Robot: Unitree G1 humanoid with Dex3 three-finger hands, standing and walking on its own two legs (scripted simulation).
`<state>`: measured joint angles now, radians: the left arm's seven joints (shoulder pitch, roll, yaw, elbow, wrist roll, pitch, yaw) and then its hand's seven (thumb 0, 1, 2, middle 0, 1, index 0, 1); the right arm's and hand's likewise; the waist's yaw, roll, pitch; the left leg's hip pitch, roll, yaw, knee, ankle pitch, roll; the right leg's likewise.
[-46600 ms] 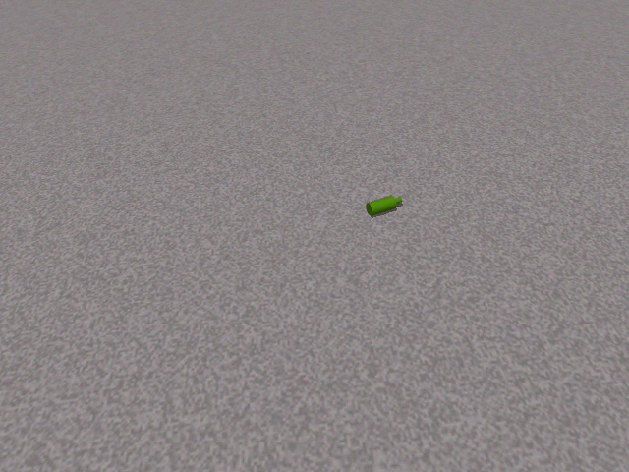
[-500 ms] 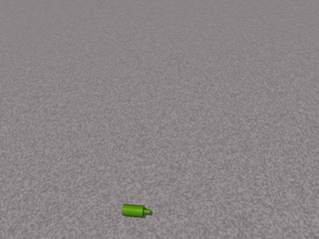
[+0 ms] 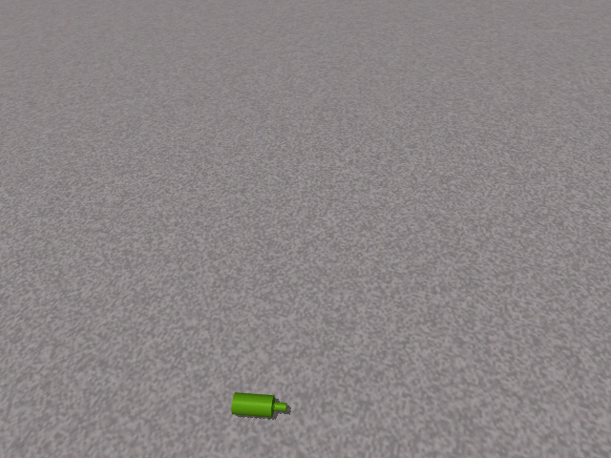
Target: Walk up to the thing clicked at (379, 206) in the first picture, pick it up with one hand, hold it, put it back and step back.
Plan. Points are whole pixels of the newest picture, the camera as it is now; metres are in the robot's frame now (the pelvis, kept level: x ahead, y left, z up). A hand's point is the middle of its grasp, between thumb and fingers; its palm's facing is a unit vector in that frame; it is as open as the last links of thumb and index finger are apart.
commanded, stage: stand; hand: left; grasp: from above
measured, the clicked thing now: (260, 405) +0.44 +0.20 -0.75
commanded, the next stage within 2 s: step back in 0.88 s
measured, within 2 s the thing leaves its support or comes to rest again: neither
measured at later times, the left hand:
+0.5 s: hand out of the picture +0.06 +0.25 -0.16, palm faces +0.01 -0.94 -0.34, open 7.4 cm
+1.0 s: hand out of the picture +0.06 +0.26 -0.16, palm faces +0.02 -0.93 -0.36, open 7.4 cm
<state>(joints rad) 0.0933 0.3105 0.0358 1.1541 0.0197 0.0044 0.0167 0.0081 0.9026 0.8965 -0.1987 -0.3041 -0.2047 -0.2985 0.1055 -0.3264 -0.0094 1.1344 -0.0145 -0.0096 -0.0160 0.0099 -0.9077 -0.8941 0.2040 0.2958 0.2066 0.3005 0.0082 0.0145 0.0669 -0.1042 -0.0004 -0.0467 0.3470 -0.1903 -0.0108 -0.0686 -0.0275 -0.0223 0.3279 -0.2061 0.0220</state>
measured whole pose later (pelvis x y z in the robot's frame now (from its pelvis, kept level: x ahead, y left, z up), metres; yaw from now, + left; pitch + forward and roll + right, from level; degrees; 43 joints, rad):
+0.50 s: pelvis +0.00 +0.00 +0.00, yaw +0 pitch -3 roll +0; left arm 0.12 0.32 0.03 1.14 0.02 0.00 0.01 0.01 0.90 0.90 -0.20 -0.30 -0.20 -0.30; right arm 0.11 -0.34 -0.01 1.14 -0.01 -0.01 0.00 0.01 -0.91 -0.89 0.20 0.30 0.21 0.30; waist 0.01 0.01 0.06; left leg -0.11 0.00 -0.05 0.34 -0.18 -0.01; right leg -0.07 -0.03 -0.02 0.32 -0.20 0.02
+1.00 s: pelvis -0.03 +0.00 -0.01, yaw +0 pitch -2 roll -1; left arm 0.10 0.35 0.05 1.07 0.00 0.01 0.01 0.01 0.90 0.90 -0.20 -0.30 -0.21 -0.30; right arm 0.09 -0.37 -0.03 1.07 0.01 0.02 0.01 0.01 -0.91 -0.89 0.21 0.30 0.21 0.30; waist -0.01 0.02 0.12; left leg -0.23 0.01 -0.06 0.49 -0.22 0.00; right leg -0.18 -0.02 -0.03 0.43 -0.22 0.01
